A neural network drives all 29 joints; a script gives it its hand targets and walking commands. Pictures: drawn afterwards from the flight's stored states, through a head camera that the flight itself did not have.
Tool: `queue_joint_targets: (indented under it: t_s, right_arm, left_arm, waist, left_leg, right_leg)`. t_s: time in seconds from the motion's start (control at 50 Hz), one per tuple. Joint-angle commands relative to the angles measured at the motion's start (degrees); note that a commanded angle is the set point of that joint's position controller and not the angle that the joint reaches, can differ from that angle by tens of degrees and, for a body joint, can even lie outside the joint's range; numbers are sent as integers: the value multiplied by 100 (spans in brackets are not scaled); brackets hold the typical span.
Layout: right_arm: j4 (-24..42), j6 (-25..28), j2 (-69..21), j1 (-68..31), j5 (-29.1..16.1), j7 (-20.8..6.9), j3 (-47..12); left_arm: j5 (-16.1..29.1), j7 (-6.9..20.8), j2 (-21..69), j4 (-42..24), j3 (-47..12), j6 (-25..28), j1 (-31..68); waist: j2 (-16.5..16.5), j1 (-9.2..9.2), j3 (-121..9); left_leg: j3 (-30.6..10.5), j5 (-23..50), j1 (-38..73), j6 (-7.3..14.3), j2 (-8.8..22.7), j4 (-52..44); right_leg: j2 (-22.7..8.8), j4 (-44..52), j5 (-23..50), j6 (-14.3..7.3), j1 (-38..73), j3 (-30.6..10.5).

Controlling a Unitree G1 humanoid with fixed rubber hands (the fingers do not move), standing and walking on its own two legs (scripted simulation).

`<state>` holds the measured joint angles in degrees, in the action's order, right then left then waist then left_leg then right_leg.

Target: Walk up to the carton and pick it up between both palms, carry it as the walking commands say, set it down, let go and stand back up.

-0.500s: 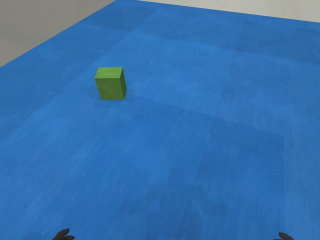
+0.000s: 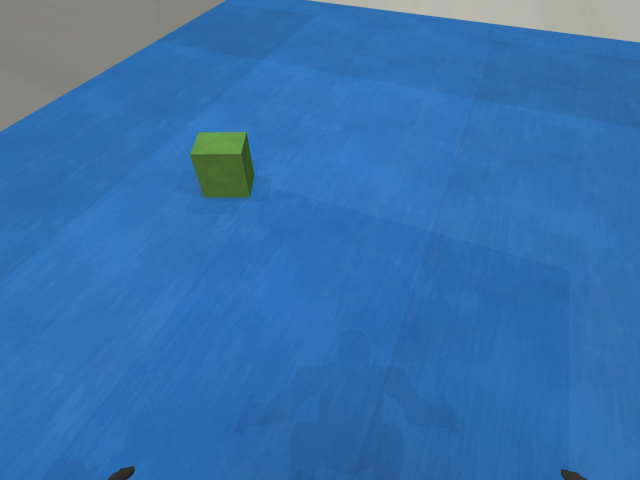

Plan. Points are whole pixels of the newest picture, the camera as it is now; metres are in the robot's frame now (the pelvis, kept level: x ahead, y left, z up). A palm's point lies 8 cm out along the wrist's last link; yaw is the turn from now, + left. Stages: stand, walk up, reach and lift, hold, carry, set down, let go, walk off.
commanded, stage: walk up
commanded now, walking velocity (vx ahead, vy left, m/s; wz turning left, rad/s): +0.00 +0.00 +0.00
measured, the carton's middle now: (224, 165) +1.51 +0.54 -0.66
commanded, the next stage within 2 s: none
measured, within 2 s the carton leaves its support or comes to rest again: neither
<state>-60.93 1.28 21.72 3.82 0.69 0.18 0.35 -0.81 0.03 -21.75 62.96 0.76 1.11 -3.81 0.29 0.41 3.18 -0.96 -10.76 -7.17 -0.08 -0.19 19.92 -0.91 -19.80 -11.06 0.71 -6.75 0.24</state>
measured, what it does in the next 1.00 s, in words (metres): walks ahead, turning left: left foot, then right foot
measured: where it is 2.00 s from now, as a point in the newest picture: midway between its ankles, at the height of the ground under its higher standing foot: (266, 331)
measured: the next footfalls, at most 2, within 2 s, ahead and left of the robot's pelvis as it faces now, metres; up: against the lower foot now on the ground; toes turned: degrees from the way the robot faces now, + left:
left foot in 0.40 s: +0.17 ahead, +0.22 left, +0.00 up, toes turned +14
right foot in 0.76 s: +0.37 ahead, +0.01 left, +0.00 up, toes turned +9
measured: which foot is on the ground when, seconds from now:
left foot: down 0.00-0.14, up 0.16-0.38, down 0.40-0.78, up 0.80-1.00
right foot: down 0.00-0.42, up 0.44-0.74, down 0.76-1.00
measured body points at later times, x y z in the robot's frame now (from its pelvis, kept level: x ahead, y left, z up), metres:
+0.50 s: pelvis +0.09 +0.08 -0.03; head +0.10 +0.10 +0.42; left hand +0.11 +0.46 -0.12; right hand +0.28 -0.24 -0.09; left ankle +0.13 +0.21 -0.75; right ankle +0.03 -0.09 -0.69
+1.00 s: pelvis +0.31 +0.12 -0.01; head +0.34 +0.11 +0.44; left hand +0.26 +0.47 -0.08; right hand +0.54 -0.14 -0.11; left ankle +0.33 +0.28 -0.70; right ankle +0.33 +0.01 -0.75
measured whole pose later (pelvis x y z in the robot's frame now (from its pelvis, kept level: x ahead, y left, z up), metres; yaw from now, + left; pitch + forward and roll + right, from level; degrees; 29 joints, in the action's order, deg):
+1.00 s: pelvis +0.31 +0.12 -0.01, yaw +18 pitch +0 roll +0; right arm -44.0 4.4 27.0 13.8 0.8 -4.6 3.4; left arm -1.3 3.0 -26.3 46.7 4.7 7.1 -18.4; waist -3.0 3.0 2.5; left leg -2.3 -18.6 -29.3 0.8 1.5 49.5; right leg -3.2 -27.3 -16.1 -1.8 -10.9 8.1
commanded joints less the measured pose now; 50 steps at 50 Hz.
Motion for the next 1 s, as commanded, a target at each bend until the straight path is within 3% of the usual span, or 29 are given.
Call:
queue_joint_targets:
  t_s: [0.0,0.06,0.08,0.1,0.12,0.14,0.16,0.18,0.2,0.3,0.34,0.36,0.38,0.4,0.42,0.44,0.46,0.5,0.52,0.6,0.68,0.72,0.74,0.76,0.78,0.82,0.86,0.92,0.98]
  right_arm:
    - [245,66,1095,-224,-7,36,197]
    - [239,64,1071,-221,-1,35,189]
    - [686,51,1742,109,90,-212,556]
    - [847,7,1711,-226,150,-321,530]
    - [1095,-39,1495,-636,149,-389,481]
    - [1324,-38,1338,-942,195,-430,481]
    - [1390,-12,1353,-845,220,-467,508]
    - [1440,27,1326,-661,202,-514,517]
    - [1482,45,1359,-556,173,-581,528]
    - [1457,24,1428,253,55,-860,730]
    - [1274,87,1461,675,57,-809,822]
    - [1145,129,1588,1091,99,-731,895]
    - [1015,167,1982,1809,169,-601,1021]
    - [1108,225,2593,2068,221,-481,1104]
    - [1444,281,2555,1436,87,-441,1030]
    - [1523,306,2520,1134,-8,-433,1009]
    - [1505,350,2326,970,-47,-406,978]
    - [1637,388,1961,747,-62,-385,802]
    - [1700,397,1936,809,-47,-391,774]
    - [1792,389,2073,1116,56,-409,832]
    - [1944,412,1964,1007,32,-439,815]
    - [2036,407,1781,967,-8,-445,727]
    - [2092,408,1571,1082,-26,-428,637]
    - [2260,450,1165,1089,-53,-411,502]
    - [2259,401,1318,1123,-25,-322,528]
    - [2028,413,1735,1367,-29,-292,624]
    - [2013,439,1570,1243,-8,-346,596]
    - [2004,396,1452,1091,5,-456,563]
    - [2079,380,1292,829,7,-569,528]
  left_arm:
    - [0,-29,-1058,-239,172,52,200]
    - [7,-36,-1065,-238,178,56,209]
    - [-108,59,-1864,-599,546,201,-297]
    - [-123,80,-1955,-555,612,247,-717]
    - [-110,75,-2130,-523,704,275,-950]
    - [-143,57,-2256,-648,757,329,-1086]
    - [-141,37,-2104,-892,753,405,-901]
    - [-122,30,-1934,-1082,719,447,-814]
    - [-117,37,-1885,-1135,740,461,-778]
    - [-241,213,-2098,-1525,847,507,67]
    - [-229,258,-1954,-1536,767,452,8]
    - [-226,275,-1709,-1521,681,422,-226]
    - [-161,296,-1408,-1583,573,399,-440]
    - [-94,323,-1050,-1800,468,397,-362]
    - [-110,316,-1498,-1696,563,342,-438]
    - [-61,348,-1880,-1653,623,350,-528]
    - [27,359,-1865,-1622,591,360,-616]
    - [79,366,-1811,-1466,582,350,-995]
    - [61,382,-1831,-1435,615,329,-1030]
    - [-52,453,-1642,-1676,602,318,-648]
    - [-95,489,-1490,-1637,659,419,-766]
    - [-123,438,-1503,-1567,709,488,-1126]
    - [-149,372,-1665,-1459,780,532,-1618]
    - [-220,282,-2198,-1387,944,599,-2302]
    - [-158,232,-2417,-1607,935,623,-2162]
    - [-45,243,-2031,-1875,786,648,-1414]
    - [-22,218,-1785,-1859,737,674,-1391]
    - [-41,259,-1817,-1866,739,667,-1528]
    - [-13,278,-1840,-2010,723,639,-1362]
  waist:
    - [-52,-4,-446]
    - [-16,-8,-496]
    - [-172,175,-982]
    - [31,374,-385]
    - [778,517,129]
    - [1061,671,319]
    - [417,576,433]
    - [186,470,333]
    - [171,408,105]
    - [1334,-171,54]
    - [759,-373,-13]
    - [49,-541,-278]
    - [-1327,-955,-632]
    - [-2706,-1014,-518]
    - [-1195,-629,-322]
    - [-613,-418,-213]
    - [-436,-267,-157]
    - [-691,-32,-190]
    - [-770,-55,-174]
    - [-970,-196,63]
    - [-822,-95,-26]
    - [-355,160,-251]
    - [358,414,-523]
    - [1893,804,-745]
    - [1319,686,-434]
    - [256,258,-109]
    - [508,212,117]
    - [877,234,147]
    - [1063,179,-134]
  left_leg:
    - [-568,818,34,180,715,-309]
    - [-574,958,88,188,728,-301]
    - [-836,-2121,-696,589,508,186]
    - [-798,-2767,-2077,562,361,591]
    - [-252,-2001,-3207,383,160,1554]
    - [-132,-1431,-3670,260,206,2874]
    - [-567,-1264,-3827,219,434,3126]
    - [-633,-1108,-3740,206,548,3032]
    - [-582,-1105,-3634,181,609,2874]
    - [149,-691,-1377,28,632,1775]
    - [642,-107,-340,20,286,1372]
    - [718,-392,415,135,-18,1326]
    - [-249,-1867,1381,524,322,493]
    - [-3181,-4061,1433,1083,1641,-1039]
    - [-3902,-4473,604,1376,1968,-1256]
    - [-3771,-4276,168,1483,2037,-1131]
    - [-3058,-3158,75,1455,1880,-859]
    - [-1837,-2192,-528,1233,1389,-748]
    - [-1638,-1927,-745,1211,1256,-729]
    - [-1616,-1864,-820,1520,1522,-794]
    - [-1218,-1703,-1263,1349,1273,-470]
    - [-835,-1640,-1853,1089,980,333]
    - [-508,-1537,-2438,876,624,1449]
    - [110,-1626,-3598,496,-262,3616]
    - [-460,-2016,-4122,370,-348,4577]
    - [-804,-1264,-3808,389,213,4578]
    - [-676,-974,-3500,219,365,3954]
    - [-328,-797,-2955,20,312,2996]
    - [224,-362,-2191,71,339,1966]
  right_leg:
    - [-636,292,705,-192,109,-547]
    - [-648,280,811,-182,165,-534]
    - [-580,-280,-2032,-454,640,-262]
    - [-870,-85,-3028,-668,862,-720]
    - [-1503,638,-3735,-1005,1142,-1451]
    - [-2322,1224,-3755,-1445,1065,-2348]
    - [-2503,1092,-2824,-1588,1028,-2300]
    - [-2411,922,-2104,-1565,1097,-2024]
    - [-2319,1019,-2294,-1488,1129,-1804]
    - [-1623,947,-2019,-996,-648,-120]
    - [-1331,4,-1991,-862,-1334,435]
    - [-1076,-1092,-1550,-775,-1708,697]
    - [-567,-3096,-1212,-627,-2575,1104]
    - [87,-4732,-2322,-450,-3850,772]
    - [-261,-5097,-1693,-353,-3660,-182]
    - [-539,-5072,-1380,-373,-3341,-333]
    - [-648,-4790,-1092,-356,-3220,-381]
    - [-723,-3918,-1023,-286,-2471,-289]
    - [-659,-3607,-1045,-237,-2232,-182]
    - [-601,-2330,-1069,-143,-2120,-44]
    - [-292,-1541,-302,-223,-1179,328]
    - [-55,-1123,-77,-340,-69,441]
    - [-236,-683,-773,-511,814,-62]
    - [-1563,383,-2662,-981,1714,-2248]
    - [-2503,928,-3444,-1363,1432,-3752]
    - [-2242,609,-2536,-1608,767,-2865]
    - [-1838,643,-1222,-1493,282,-1780]
    - [-1663,586,268,-1494,-48,-771]
    - [-1425,342,679,-1335,-239,26]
